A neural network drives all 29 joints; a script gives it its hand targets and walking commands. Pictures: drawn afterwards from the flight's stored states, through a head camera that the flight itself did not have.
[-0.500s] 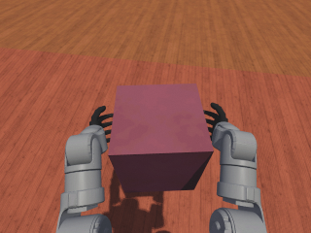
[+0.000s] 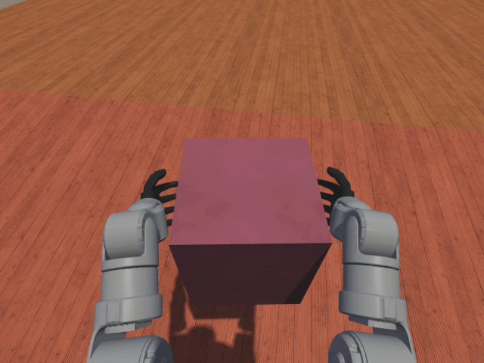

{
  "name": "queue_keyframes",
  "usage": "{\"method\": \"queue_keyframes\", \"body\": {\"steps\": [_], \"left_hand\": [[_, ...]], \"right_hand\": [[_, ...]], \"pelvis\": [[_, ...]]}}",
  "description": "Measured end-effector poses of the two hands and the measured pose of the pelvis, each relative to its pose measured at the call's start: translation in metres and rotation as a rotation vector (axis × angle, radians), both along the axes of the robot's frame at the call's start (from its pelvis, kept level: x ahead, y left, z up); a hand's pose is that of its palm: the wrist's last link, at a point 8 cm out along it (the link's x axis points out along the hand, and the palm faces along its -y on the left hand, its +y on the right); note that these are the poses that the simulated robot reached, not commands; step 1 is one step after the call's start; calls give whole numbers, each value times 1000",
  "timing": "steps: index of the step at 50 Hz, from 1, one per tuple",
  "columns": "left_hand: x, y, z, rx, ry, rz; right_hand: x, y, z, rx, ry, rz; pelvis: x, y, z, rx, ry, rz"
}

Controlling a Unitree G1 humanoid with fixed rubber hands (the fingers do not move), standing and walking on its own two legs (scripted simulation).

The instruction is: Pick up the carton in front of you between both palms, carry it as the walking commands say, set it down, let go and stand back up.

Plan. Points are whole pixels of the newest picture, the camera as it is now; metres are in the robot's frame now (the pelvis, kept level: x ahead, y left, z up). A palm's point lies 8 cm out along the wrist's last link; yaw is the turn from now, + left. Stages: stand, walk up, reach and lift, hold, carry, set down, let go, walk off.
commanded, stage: carry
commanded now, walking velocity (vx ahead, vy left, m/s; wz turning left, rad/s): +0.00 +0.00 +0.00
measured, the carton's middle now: (246, 226) +0.34 +0.00 +0.05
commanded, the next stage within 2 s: none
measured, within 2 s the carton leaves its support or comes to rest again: neither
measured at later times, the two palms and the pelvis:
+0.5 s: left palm (146, 220) +0.30 +0.15 +0.12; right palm (338, 217) +0.30 -0.15 +0.12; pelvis -0.02 +0.01 +0.00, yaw +0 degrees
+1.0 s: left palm (155, 138) +0.45 +0.16 +0.16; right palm (319, 146) +0.44 -0.14 +0.16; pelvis +0.11 +0.03 +0.02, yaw +1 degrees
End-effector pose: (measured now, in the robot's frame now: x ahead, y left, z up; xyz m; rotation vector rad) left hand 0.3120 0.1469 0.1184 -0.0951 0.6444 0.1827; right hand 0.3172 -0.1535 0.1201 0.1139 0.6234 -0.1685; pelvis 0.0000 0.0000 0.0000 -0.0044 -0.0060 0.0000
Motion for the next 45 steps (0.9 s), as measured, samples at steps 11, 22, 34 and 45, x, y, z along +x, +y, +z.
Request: {"method": "queue_keyframes", "body": {"steps": [11, 22, 34, 45], "left_hand": [[-11, 1, -5, -1, 21, -2], [-14, 6, -4, -17, 5, -7], [11, 10, 13, 2, -52, -14], [86, 26, 24, -10, -60, -9]], "right_hand": [[-11, 1, -3, -2, 21, -3], [-16, 6, 2, -5, 5, -17], [7, 10, 12, 6, -50, -15], [89, 26, 36, 6, -60, -13]], "pelvis": [[-11, 0, 1, -3, 1, -2], [-18, 7, 3, -11, 3, -1], [7, 14, -3, -7, 8, -2], [74, 24, 3, 23, 3, -27]]}}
